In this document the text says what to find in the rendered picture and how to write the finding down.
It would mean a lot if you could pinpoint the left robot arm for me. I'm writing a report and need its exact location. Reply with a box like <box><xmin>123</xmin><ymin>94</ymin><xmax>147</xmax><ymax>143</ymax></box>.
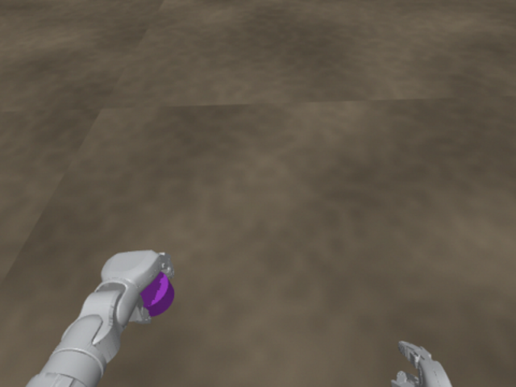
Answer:
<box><xmin>26</xmin><ymin>278</ymin><xmax>139</xmax><ymax>387</ymax></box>

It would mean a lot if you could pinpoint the right robot hand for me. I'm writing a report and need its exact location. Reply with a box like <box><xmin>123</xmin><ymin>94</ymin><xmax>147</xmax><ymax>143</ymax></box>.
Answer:
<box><xmin>391</xmin><ymin>341</ymin><xmax>452</xmax><ymax>387</ymax></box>

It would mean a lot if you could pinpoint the tin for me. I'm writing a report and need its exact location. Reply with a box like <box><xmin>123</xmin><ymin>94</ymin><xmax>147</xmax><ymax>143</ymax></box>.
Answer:
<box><xmin>140</xmin><ymin>272</ymin><xmax>174</xmax><ymax>317</ymax></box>

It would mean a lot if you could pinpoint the left robot hand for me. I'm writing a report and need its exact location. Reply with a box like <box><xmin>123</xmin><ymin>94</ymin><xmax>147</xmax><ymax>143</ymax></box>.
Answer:
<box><xmin>101</xmin><ymin>250</ymin><xmax>174</xmax><ymax>324</ymax></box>

